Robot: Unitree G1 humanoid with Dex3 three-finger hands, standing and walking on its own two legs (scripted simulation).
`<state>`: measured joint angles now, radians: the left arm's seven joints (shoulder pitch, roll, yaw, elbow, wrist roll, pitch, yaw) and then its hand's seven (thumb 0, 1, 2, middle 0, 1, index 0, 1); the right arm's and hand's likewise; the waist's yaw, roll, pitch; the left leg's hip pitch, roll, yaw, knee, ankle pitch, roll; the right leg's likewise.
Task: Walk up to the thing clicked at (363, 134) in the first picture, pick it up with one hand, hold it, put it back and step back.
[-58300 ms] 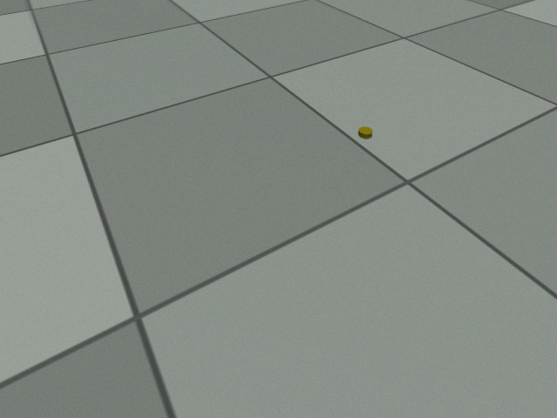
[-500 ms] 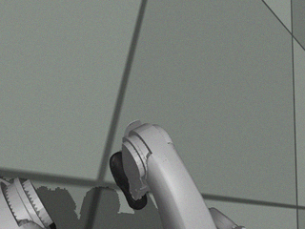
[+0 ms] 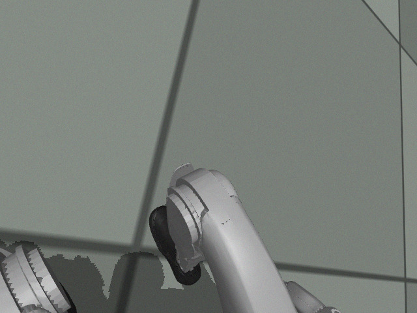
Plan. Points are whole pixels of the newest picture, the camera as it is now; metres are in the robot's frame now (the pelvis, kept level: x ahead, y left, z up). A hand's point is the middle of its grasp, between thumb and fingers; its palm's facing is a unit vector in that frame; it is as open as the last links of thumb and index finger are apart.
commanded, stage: close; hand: left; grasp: from above
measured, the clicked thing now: out of the picture +0.48 +0.35 -0.30
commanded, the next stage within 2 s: settle in 0.36 s
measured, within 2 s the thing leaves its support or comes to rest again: leaves its support in 0.74 s
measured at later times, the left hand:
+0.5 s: hand out of the picture +0.46 +0.35 -0.26, palm faces -0.42 -0.17 -0.89, open 10.4 cm
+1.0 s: hand out of the picture +0.47 +0.38 -0.21, palm faces -0.38 -0.15 -0.91, open 10.4 cm
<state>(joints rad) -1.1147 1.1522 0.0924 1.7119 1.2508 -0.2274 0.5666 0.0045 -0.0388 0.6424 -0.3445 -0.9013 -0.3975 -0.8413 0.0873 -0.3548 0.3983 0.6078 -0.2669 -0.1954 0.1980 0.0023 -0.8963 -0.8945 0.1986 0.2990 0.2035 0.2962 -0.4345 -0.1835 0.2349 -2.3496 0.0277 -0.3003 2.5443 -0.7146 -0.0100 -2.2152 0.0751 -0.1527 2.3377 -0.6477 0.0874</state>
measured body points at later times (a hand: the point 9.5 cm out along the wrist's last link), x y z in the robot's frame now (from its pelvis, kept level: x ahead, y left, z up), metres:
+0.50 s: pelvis +0.00 +0.00 +0.00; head +0.29 +0.15 +0.31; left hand +0.47 +0.35 -0.21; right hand +0.05 -0.24 -0.05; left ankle +0.06 +0.13 -0.27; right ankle +0.12 -0.13 -0.27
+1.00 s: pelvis +0.00 +0.00 +0.00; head +0.27 +0.14 +0.33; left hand +0.49 +0.38 -0.16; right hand +0.05 -0.26 -0.05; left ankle +0.06 +0.13 -0.27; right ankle +0.12 -0.13 -0.27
